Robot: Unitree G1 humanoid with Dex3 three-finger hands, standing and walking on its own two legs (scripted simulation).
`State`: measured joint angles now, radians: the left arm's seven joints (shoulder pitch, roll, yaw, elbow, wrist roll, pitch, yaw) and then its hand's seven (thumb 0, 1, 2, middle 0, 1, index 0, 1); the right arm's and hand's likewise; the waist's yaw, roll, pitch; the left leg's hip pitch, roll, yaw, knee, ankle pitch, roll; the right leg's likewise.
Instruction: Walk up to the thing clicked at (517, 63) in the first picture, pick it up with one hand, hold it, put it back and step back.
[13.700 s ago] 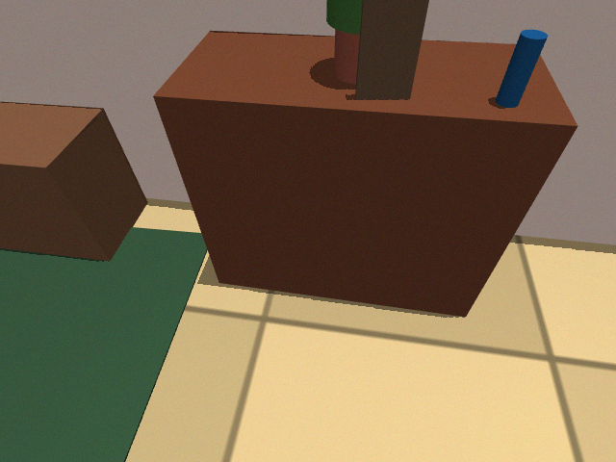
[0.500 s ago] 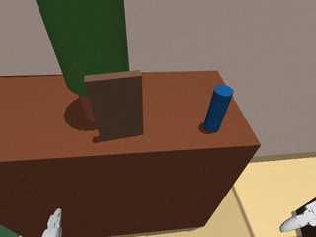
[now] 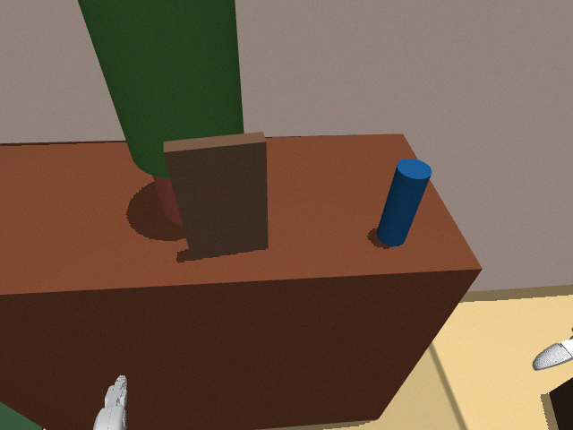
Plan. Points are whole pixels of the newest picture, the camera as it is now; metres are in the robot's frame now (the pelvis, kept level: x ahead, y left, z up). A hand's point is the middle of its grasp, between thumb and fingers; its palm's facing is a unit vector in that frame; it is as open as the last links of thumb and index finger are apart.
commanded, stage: go down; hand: right
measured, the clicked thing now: (401, 205) +0.44 -0.17 +0.10
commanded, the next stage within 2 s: none
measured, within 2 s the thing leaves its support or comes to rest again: neither
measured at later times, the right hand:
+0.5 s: hand out of the picture +0.28 -0.32 +0.18, palm faces +0.20 +0.96 -0.21, open 17.6 cm
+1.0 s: hand out of the picture +0.31 -0.34 +0.18, palm faces +0.15 +0.98 -0.10, open 17.7 cm
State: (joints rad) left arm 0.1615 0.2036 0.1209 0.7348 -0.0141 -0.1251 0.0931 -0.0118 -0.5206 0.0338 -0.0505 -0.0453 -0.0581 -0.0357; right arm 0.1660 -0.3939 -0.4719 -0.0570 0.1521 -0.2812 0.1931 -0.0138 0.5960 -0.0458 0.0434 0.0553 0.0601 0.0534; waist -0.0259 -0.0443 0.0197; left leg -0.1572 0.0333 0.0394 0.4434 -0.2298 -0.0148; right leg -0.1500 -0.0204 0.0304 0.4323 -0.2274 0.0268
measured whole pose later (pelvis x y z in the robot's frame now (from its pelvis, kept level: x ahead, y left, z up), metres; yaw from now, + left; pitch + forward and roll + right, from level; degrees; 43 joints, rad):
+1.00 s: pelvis +0.01 +0.00 +0.00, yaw +0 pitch +1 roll +0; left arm 0.21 0.27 -0.01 0.74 -0.02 -0.20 0.22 -0.01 -0.52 0.05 -0.05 -0.05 -0.06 -0.04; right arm -0.27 -0.65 -0.62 0.51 0.29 0.04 0.58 -0.02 0.60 -0.03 0.05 0.05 0.06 0.04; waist -0.02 -0.03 -0.05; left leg -0.26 0.03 0.04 0.49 -0.25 -0.01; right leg -0.26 -0.03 0.03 0.49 -0.26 0.03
